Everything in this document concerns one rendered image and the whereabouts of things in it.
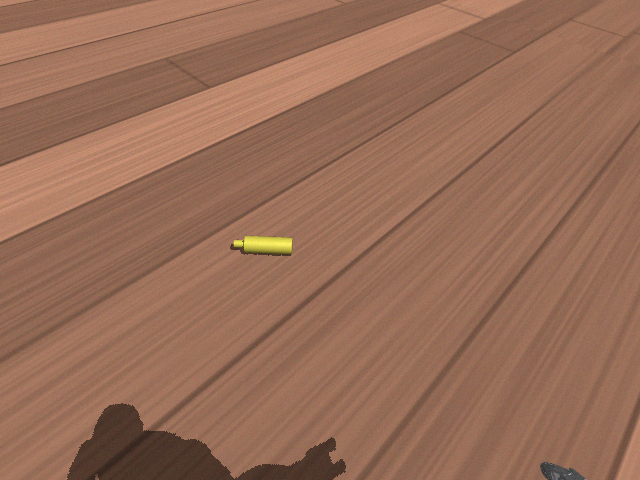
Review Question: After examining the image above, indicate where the bottle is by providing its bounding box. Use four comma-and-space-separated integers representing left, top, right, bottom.
234, 236, 293, 254

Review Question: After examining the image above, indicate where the right robot hand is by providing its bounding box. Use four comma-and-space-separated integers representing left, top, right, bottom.
540, 462, 587, 480

